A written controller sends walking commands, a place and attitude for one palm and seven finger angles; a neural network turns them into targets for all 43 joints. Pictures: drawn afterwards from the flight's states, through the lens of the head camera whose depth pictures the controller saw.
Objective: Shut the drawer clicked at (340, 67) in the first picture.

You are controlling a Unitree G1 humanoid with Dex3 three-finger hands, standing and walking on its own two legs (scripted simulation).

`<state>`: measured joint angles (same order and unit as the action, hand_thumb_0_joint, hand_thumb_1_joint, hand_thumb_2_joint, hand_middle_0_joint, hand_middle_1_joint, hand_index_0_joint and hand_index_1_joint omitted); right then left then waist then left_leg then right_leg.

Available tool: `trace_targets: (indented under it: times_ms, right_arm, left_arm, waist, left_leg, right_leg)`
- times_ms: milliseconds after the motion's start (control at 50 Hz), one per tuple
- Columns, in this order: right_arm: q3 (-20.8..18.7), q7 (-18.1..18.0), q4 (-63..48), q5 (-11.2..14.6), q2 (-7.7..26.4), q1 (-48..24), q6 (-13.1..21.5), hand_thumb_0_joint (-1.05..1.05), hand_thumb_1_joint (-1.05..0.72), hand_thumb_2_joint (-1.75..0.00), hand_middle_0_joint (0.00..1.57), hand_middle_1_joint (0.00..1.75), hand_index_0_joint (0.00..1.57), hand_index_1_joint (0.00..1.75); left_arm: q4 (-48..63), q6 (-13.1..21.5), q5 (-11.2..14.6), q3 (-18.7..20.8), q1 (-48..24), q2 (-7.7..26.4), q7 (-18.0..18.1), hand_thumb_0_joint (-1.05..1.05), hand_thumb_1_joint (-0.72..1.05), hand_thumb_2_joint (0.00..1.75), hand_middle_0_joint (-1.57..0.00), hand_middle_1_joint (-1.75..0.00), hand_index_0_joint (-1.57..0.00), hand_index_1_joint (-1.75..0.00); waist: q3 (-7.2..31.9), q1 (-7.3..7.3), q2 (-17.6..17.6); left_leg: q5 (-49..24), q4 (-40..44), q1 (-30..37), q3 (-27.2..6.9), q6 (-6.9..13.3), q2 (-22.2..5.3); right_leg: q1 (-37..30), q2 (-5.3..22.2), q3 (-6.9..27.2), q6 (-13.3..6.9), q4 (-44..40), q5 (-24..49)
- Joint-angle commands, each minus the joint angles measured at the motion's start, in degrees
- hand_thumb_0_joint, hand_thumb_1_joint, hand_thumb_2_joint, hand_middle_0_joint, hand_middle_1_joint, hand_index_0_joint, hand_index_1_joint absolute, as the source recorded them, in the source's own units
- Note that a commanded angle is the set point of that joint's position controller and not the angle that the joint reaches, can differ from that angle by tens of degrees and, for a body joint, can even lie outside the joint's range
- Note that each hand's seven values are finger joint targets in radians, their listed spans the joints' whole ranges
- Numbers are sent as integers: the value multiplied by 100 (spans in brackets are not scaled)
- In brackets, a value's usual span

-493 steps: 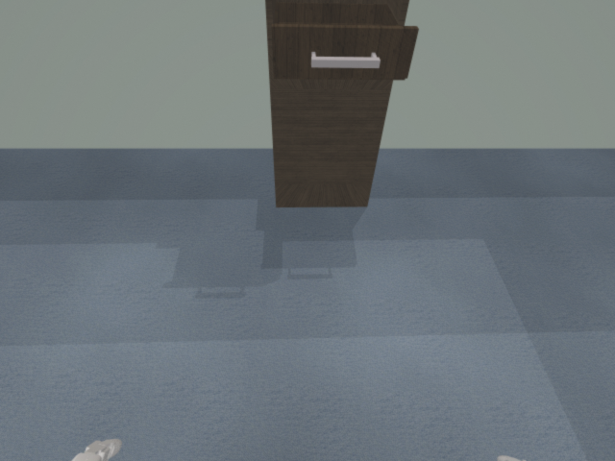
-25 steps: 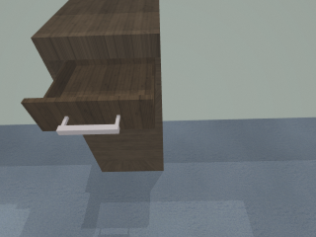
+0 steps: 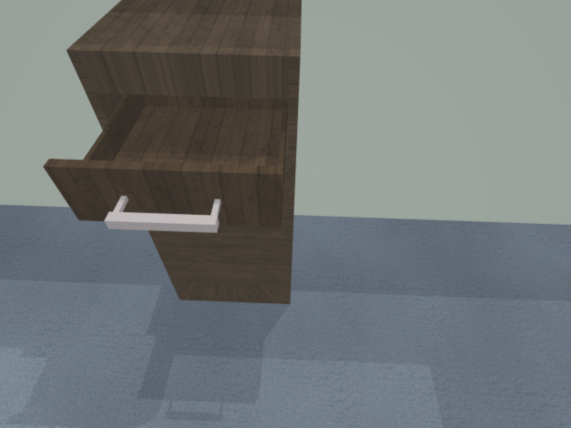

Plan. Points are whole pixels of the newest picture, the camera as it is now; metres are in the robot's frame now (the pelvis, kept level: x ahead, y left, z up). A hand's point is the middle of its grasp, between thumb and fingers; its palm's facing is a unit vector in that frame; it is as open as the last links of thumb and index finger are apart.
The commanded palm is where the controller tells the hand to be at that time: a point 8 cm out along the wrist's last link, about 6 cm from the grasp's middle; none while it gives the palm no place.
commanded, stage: look again from close up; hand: left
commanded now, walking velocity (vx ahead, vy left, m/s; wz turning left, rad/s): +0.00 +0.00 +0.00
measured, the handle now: (166, 212) +0.43 +0.24 +0.04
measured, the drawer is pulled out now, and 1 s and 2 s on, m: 0.23 0.23 0.23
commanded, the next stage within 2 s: shuffle to correct the standing spot in 0.48 s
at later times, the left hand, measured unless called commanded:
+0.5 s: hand out of the picture +0.00 +0.25 -0.18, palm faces -0.01 -0.98 -0.22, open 7.4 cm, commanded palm none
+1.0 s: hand out of the picture +0.02 +0.19 -0.19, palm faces +0.04 -0.98 -0.17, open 7.4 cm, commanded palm none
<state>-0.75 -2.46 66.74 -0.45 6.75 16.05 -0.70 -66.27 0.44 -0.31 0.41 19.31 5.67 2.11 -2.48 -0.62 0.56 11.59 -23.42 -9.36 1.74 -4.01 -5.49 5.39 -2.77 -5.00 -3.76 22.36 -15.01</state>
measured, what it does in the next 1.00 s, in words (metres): shifts its weight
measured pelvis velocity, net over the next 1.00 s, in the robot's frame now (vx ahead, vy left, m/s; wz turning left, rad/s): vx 0.05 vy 0.03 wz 0.00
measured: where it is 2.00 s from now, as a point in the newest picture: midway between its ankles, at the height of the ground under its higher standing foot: outside the picture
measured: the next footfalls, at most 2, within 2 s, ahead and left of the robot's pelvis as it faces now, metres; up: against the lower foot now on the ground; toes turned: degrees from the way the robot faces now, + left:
left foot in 1.12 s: +0.08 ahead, +0.10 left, +0.00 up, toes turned +2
right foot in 1.44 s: +0.10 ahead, -0.11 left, +0.00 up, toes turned -4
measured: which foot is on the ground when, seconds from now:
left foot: down 0.00-0.92, up 0.94-1.00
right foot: down 0.00-1.00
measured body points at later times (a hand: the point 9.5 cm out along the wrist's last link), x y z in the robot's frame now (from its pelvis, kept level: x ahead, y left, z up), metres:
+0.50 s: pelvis -0.01 +0.07 +0.00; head +0.00 +0.07 +0.45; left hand +0.01 +0.30 -0.16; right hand -0.02 -0.15 -0.16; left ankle +0.00 +0.14 -0.74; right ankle -0.03 -0.07 -0.74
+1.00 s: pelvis +0.05 +0.03 -0.01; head +0.08 +0.03 +0.43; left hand +0.02 +0.24 -0.17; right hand +0.04 -0.19 -0.17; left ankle +0.00 +0.13 -0.72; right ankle -0.03 -0.07 -0.74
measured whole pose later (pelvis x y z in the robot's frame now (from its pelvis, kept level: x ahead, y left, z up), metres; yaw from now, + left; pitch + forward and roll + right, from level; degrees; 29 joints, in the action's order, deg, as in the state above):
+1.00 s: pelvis +0.05 +0.03 -0.01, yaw +0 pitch +1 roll +0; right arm -0.2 -1.0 63.6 -1.0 8.0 17.8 0.7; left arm -63.0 3.1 -1.8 0.9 20.9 7.9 1.5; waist -1.5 -0.9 -0.5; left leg 28.6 -46.0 -18.2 4.5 2.4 -1.0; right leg 9.0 0.0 -4.3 -2.1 32.0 -24.3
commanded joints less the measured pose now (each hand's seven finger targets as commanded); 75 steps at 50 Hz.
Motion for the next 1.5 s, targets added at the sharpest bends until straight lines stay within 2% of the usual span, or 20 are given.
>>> trace_targets:
  times_ms: [0,20,60,180,300,560,720,860,920,980,1060,1080,1100,1120,1200,1380,1420,1440,1460,1480]
  right_arm:
    - [-64,70,-809,2,317,50,112,0,-90,-90,20,30,20,30]
    - [-76,92,-815,-26,299,20,65,0,-90,-90,20,30,20,30]
    - [-41,118,-805,13,253,275,128,0,-90,-90,20,30,20,30]
    - [-2,79,-799,-69,680,360,241,0,-90,-90,20,30,20,30]
    - [-2,84,-884,-63,857,260,241,0,-90,-90,20,30,20,30]
    - [68,67,-572,-35,832,381,307,0,-90,-90,20,30,20,30]
    - [-69,73,-491,-87,976,516,195,0,-90,-90,20,30,20,30]
    - [-53,68,-628,-60,711,271,326,0,-90,-90,20,30,20,30]
    - [-25,120,-905,-85,444,-260,334,0,-90,-90,20,30,20,30]
    - [-29,147,-1065,-29,385,-753,356,0,-90,-90,20,30,20,30]
    - [65,92,-626,26,251,249,283,0,-90,-90,20,30,20,30]
    - [-7,43,-506,-2,536,735,299,0,-90,-90,20,30,20,30]
    - [-86,-5,-539,-25,961,912,317,0,-90,-90,20,30,20,30]
    - [-110,-14,-583,55,1105,912,294,0,-90,-90,20,30,20,30]
    - [-46,-48,-963,-7,928,-268,163,0,-90,-90,20,30,20,30]
    - [-299,106,-1340,-63,1046,-681,-5,0,-90,-90,20,30,20,30]
    - [-238,169,-1428,-2,531,-538,-81,0,-90,-90,20,30,20,30]
    - [-245,176,-1474,-29,550,-565,-126,0,-90,-90,20,30,20,30]
    - [-254,207,-1416,-56,498,-581,-137,0,-90,-90,20,30,20,30]
    - [-248,206,-1369,-65,491,-590,-163,0,-90,-90,20,30,20,30]
  left_arm:
    - [258,358,-135,146,781,1037,233,0,90,90,-20,-30,-20,-30]
    - [383,349,-124,178,542,1081,194,0,90,90,-20,-30,-20,-30]
    - [484,320,-136,117,325,922,143,0,90,90,-20,-30,-20,-30]
    - [575,79,-70,44,189,623,82,0,90,90,-20,-30,-20,-30]
    - [579,19,-93,-10,249,672,-4,0,90,90,-20,-30,-20,-30]
    - [516,35,-47,-31,112,816,-1,0,90,90,-20,-30,-20,-30]
    - [519,3,-161,-3,115,683,-109,0,90,90,-20,-30,-20,-30]
    - [307,163,-123,113,787,796,-112,0,90,90,-20,-30,-20,-30]
    - [74,216,-119,230,1531,1133,-25,0,90,90,-20,-30,-20,-30]
    - [88,256,-214,198,1561,940,73,0,90,90,-20,-30,-20,-30]
    - [435,187,-83,110,503,932,108,0,90,90,-20,-30,-20,-30]
    - [502,161,-35,125,463,947,109,0,90,90,-20,-30,-20,-30]
    - [566,123,51,110,538,798,118,0,90,90,-20,-30,-20,-30]
    - [652,78,57,53,648,651,153,0,90,90,-20,-30,-20,-30]
    - [665,-168,-54,116,392,579,142,0,90,90,-20,-30,-20,-30]
    - [945,-122,-130,182,564,567,47,0,90,90,-20,-30,-20,-30]
    - [1156,-25,-192,237,137,1221,54,0,90,90,-20,-30,-20,-30]
    - [1304,-26,-162,263,-69,1407,24,0,90,90,-20,-30,-20,-30]
    - [1379,-35,-173,240,-258,1374,1,0,90,90,-20,-30,-20,-30]
    - [1379,-6,-173,252,-404,1315,15,0,90,90,-20,-30,-20,-30]
  waist:
    - [-46,143,-334]
    - [8,98,59]
    - [408,203,-386]
    - [-414,71,650]
    - [-570,-30,61]
    - [-50,7,106]
    - [-536,111,411]
    - [-81,-114,-424]
    - [-54,-411,-1553]
    - [-336,-444,-712]
    - [169,330,-506]
    - [511,466,-313]
    - [830,454,601]
    - [1040,332,1174]
    - [-70,14,838]
    - [549,-222,287]
    - [248,3,-1484]
    - [56,-18,-1463]
    - [98,10,-983]
    - [26,34,-1380]
  left_leg:
    - [914,-1802,-996,-224,370,194]
    - [826,-1765,-906,-80,437,183]
    - [771,-1193,-547,81,380,263]
    - [132,238,-813,-670,673,-186]
    - [1200,870,-1088,-932,772,-200]
    - [-487,542,-314,-606,739,-92]
    - [1789,1015,-309,-1273,1117,-571]
    - [94,-623,-933,-160,890,65]
    - [1929,-2460,-2535,524,627,554]
    - [2290,-3072,-3143,195,638,357]
    - [-530,-556,-167,452,496,655]
    - [-2191,-472,727,200,625,327]
    - [-4545,-568,1352,-972,1212,-767]
    - [-6493,-229,1251,-1626,1913,-1688]
    - [-4546,235,-429,-872,1767,-1237]
    - [-1041,-255,-888,-497,1172,-647]
    - [1055,-1185,-1262,158,475,457]
    - [1484,-1742,-1110,121,402,541]
    - [1524,-2230,-940,39,399,572]
    - [1548,-2510,-1154,-24,397,507]
  right_leg:
    - [157,1722,1481,603,-228,5166]
    - [114,1734,1333,383,-206,5146]
    - [210,1393,969,-212,-85,3252]
    - [831,613,653,96,231,-259]
    - [735,599,535,174,321,-179]
    - [586,799,598,260,180,391]
    - [1437,463,159,152,901,-784]
    - [213,943,896,-91,392,543]
    - [-1072,1973,2043,-788,-87,2912]
    - [-1304,2124,1812,-1016,176,4969]
    - [356,1248,643,-221,932,4713]
    - [728,991,527,47,1529,3872]
    - [1463,623,306,345,2252,1827]
    - [1496,427,320,462,3146,-1837]
    - [1339,705,537,446,3287,-1755]
    - [470,541,198,477,952,109]
    - [911,1802,1821,-11,-389,614]
    - [1504,2267,2075,-456,-701,567]
    - [1687,2131,1831,-614,-681,582]
    - [1599,1929,1776,-580,-591,865]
